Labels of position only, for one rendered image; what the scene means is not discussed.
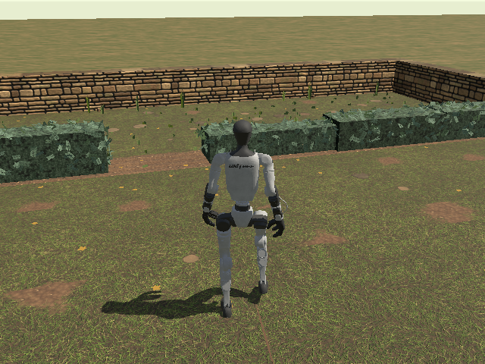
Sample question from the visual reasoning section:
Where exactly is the robot left hand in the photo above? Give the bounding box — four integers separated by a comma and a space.
202, 210, 219, 227

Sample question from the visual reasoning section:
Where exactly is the robot right upper arm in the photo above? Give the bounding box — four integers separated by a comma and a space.
258, 153, 276, 197

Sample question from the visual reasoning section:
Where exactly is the left robot forearm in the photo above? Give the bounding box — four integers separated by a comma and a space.
202, 183, 215, 212

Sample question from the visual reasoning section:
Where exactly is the robot left upper arm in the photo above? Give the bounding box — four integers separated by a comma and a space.
207, 152, 227, 194

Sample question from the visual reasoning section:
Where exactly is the right robot forearm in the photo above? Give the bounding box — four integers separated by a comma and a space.
268, 185, 283, 221

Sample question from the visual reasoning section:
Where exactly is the right robot shin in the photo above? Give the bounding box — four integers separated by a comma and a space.
257, 235, 268, 284

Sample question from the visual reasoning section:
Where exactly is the robot right hand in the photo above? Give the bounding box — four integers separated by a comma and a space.
267, 219, 285, 237

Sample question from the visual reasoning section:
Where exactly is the robot right foot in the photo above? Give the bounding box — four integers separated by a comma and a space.
258, 280, 268, 294

